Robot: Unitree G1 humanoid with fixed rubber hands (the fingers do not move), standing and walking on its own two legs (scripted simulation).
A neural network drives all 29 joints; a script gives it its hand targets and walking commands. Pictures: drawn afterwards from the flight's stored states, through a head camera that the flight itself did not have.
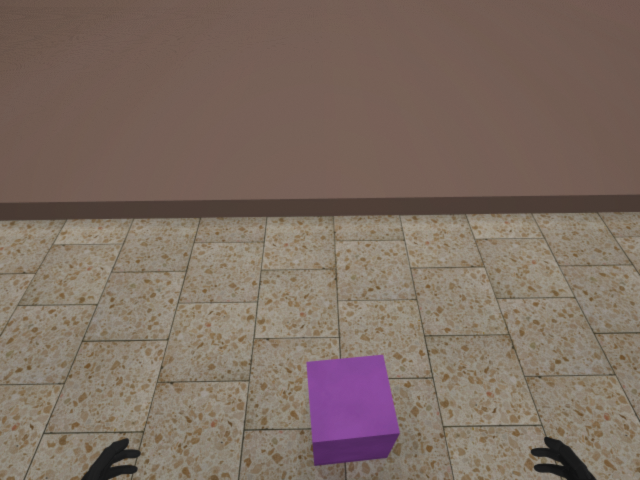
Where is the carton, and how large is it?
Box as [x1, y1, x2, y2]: [306, 355, 399, 465]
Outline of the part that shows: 382,355 306,362 314,465 381,458 387,456 399,431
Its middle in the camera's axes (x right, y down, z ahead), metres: +0.07 +0.47 +1.08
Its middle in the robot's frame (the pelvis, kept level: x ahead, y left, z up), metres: +0.41 -0.05 -0.65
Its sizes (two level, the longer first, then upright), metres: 0.210 0.200 0.250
